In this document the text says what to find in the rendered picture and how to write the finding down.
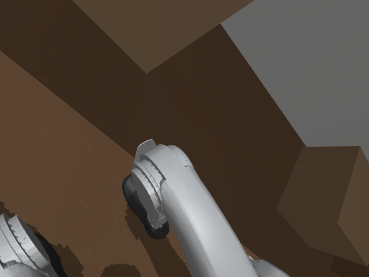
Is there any left robot foot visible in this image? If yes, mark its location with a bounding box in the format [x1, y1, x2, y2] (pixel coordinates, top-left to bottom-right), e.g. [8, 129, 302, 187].
[35, 233, 68, 277]

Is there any right robot hand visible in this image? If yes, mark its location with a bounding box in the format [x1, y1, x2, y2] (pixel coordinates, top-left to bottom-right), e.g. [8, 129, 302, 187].
[248, 255, 290, 277]

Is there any right robot foot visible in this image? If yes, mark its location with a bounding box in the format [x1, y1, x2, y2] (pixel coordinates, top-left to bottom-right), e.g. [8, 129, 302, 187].
[122, 174, 170, 239]

